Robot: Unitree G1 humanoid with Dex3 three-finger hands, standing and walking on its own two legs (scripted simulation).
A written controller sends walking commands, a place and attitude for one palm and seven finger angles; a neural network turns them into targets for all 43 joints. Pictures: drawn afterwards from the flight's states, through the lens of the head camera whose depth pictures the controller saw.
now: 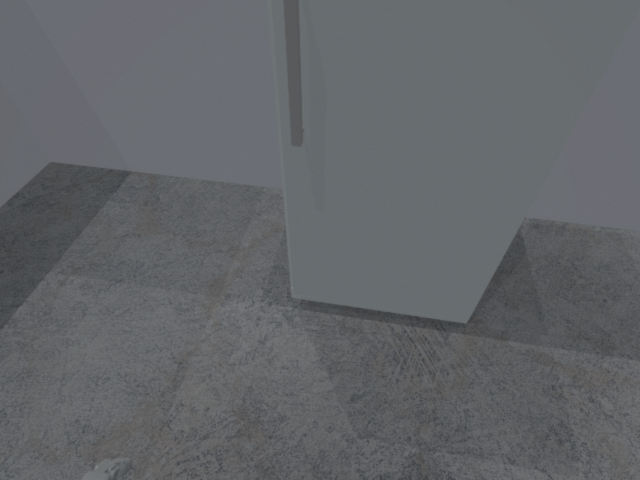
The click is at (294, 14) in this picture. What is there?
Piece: fridge door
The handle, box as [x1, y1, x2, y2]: [283, 0, 303, 146]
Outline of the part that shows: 283,0 291,145 300,146 302,142 303,126 301,125 298,0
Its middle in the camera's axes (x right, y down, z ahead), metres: -0.05 -0.34 +0.74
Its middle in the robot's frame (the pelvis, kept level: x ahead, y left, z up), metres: +0.80 +0.09 +0.17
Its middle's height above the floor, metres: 0.94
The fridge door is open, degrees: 0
